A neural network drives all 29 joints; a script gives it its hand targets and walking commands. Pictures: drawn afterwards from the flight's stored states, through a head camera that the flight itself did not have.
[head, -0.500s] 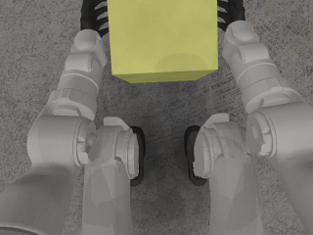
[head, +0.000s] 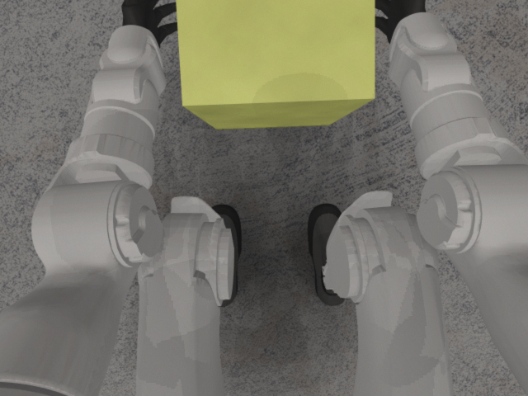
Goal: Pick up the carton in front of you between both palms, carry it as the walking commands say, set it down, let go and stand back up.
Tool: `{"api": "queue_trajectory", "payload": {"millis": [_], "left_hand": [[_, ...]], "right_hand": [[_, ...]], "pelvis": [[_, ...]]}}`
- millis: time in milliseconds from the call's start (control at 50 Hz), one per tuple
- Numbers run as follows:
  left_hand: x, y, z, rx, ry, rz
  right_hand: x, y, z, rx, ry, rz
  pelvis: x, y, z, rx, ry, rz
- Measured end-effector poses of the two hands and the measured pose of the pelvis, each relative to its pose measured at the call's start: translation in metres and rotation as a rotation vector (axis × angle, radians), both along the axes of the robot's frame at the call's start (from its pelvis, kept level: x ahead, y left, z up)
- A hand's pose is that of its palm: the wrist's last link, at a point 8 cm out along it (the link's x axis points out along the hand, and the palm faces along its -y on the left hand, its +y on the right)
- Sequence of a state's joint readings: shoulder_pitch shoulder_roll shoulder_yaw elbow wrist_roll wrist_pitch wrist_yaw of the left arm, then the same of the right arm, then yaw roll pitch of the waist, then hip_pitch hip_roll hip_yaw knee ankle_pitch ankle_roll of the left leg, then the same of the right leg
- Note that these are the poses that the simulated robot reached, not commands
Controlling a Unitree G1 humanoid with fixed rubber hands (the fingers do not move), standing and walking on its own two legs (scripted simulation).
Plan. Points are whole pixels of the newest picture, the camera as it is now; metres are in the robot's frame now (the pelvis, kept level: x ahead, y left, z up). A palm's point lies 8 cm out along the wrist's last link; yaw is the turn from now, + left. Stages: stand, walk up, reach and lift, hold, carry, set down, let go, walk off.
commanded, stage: set down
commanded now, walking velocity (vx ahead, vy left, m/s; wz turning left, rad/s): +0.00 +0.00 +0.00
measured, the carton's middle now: (272, 47) +0.53 +0.00 -0.23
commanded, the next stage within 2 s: let go in 1.42 s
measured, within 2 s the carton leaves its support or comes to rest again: rests again in 0.14 s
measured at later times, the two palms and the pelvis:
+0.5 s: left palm (113, 37) +0.52 +0.20 -0.15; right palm (436, 22) +0.53 -0.19 -0.15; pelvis +0.02 +0.00 +0.01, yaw +0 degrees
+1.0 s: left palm out of the picture +0.52 +0.20 +0.02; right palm out of the picture +0.53 -0.19 +0.02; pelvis +0.03 +0.00 +0.14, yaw +0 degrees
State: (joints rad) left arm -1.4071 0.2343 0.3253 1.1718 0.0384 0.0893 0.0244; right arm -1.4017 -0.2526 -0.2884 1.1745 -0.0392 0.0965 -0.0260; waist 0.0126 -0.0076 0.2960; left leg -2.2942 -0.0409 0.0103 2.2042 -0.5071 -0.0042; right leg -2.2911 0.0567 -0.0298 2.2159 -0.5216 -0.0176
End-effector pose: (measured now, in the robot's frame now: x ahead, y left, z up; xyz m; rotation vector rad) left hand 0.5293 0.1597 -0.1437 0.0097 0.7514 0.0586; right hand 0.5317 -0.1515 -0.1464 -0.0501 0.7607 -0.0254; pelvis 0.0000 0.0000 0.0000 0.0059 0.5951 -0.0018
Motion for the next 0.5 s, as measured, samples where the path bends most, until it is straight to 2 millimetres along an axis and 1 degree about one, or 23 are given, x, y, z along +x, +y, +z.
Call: {"api": "queue_trajectory", "payload": {"millis": [80,140,260,320,360,420,500], "left_hand": [[0.002,0.000,-0.002,0.001,-0.007,-0.001],[-0.001,0.003,-0.010,0.017,0.006,0.000],[-0.016,0.035,-0.033,0.080,0.034,0.079],[-0.018,0.043,-0.037,0.082,0.027,0.087],[-0.016,0.044,-0.035,0.077,0.008,0.087],[-0.011,0.042,-0.026,0.065,-0.031,0.084],[-0.006,0.038,-0.003,0.056,-0.080,0.078]], "right_hand": [[0.002,-0.002,-0.002,0.005,-0.015,-0.004],[-0.001,-0.003,-0.011,-0.006,-0.008,0.006],[-0.014,-0.030,-0.034,-0.058,0.018,-0.068],[-0.017,-0.038,-0.037,-0.058,0.008,-0.083],[-0.015,-0.041,-0.035,-0.053,-0.011,-0.086],[-0.011,-0.041,-0.025,-0.046,-0.051,-0.086],[-0.005,-0.039,0.000,-0.041,-0.101,-0.081]], "pelvis": [[0.003,0.000,0.000,0.000,0.004,0.000],[0.005,-0.001,0.001,0.000,0.004,0.000],[0.011,0.000,0.005,0.002,0.018,0.005],[0.015,0.001,0.005,0.000,0.022,0.007],[0.016,0.001,0.004,-0.001,0.025,0.009],[0.018,0.002,0.003,-0.002,0.029,0.009],[0.019,0.002,0.009,-0.003,0.034,0.008]]}}
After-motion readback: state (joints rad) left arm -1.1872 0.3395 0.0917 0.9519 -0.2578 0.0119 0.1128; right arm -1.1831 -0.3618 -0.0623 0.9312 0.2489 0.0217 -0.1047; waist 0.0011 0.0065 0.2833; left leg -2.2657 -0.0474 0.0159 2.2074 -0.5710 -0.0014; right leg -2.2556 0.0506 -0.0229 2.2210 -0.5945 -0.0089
